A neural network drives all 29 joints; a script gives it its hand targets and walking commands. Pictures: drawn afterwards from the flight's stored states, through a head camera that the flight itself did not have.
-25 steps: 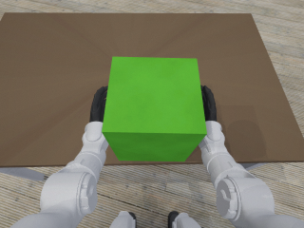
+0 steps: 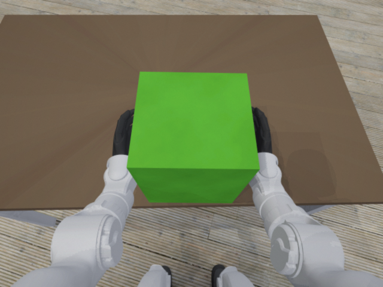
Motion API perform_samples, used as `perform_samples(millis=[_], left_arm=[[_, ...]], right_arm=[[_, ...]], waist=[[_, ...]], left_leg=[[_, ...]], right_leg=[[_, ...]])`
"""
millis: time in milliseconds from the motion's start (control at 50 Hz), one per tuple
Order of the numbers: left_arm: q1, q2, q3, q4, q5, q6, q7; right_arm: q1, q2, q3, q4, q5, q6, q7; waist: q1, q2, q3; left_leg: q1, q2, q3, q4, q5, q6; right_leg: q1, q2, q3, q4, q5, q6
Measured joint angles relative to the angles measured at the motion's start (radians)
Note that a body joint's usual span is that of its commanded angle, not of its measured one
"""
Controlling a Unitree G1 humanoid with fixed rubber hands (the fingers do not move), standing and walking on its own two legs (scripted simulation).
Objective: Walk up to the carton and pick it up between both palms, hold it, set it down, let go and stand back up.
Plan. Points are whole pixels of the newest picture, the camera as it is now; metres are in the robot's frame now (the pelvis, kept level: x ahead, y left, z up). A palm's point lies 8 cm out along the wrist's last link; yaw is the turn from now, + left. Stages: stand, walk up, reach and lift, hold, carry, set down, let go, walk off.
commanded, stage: reach and lift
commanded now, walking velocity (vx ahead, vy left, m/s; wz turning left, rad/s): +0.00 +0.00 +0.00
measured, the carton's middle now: (191, 146) +0.41 +0.01 -0.03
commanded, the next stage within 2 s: none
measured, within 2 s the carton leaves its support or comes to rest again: leaves its support in 1.48 s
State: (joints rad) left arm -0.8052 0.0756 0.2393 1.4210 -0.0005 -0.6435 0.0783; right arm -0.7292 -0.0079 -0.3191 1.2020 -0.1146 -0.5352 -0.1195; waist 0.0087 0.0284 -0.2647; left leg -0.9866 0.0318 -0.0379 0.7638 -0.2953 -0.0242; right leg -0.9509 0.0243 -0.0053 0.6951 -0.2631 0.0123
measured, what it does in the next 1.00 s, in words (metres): stands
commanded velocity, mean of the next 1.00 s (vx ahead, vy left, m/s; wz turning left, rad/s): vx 0.00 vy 0.00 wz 0.00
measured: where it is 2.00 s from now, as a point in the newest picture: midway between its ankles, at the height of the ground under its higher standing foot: outside the picture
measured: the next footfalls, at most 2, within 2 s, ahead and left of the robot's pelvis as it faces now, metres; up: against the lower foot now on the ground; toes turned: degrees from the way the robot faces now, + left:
none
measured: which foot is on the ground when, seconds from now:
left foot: down 0.00-1.00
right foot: down 0.00-1.00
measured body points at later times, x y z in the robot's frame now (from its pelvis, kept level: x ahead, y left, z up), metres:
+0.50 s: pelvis +0.00 +0.00 +0.00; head +0.13 +0.01 +0.43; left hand +0.42 +0.16 -0.02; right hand +0.42 -0.14 -0.01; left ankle +0.01 +0.12 -0.70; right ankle +0.01 -0.13 -0.70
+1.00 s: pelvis +0.00 +0.00 +0.00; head +0.12 +0.01 +0.43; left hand +0.41 +0.16 -0.02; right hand +0.41 -0.14 -0.01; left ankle +0.01 +0.12 -0.70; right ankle +0.01 -0.13 -0.70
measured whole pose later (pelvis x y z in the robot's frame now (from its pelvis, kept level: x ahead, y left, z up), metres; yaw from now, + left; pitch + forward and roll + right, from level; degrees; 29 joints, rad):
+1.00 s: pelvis +0.00 +0.00 +0.00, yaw +0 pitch +29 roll -2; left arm -0.79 0.08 0.14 1.44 -0.07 -0.70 0.11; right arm -0.72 0.00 -0.31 1.20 -0.11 -0.58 -0.14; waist 0.01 0.03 -0.26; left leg -0.99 0.03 -0.04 0.77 -0.29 -0.02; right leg -0.95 0.02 -0.01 0.70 -0.26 0.01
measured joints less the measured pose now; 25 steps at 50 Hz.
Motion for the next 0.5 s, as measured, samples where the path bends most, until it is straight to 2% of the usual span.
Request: perform_samples(millis=[500], left_arm=[[-0.002,0.0,-0.018,0.012,-0.012,-0.013,0.011]], right_arm=[[0.0,0.006,0.0,0.0,0.0,0.0,-0.019]], waist=[[0.0,0.0,0.0]], left_leg=[[0.0,0.0,0.0,0.001,-0.001,0.0]], right_leg=[[0.001,0.0,0.0,0.0,0.0,0.0]])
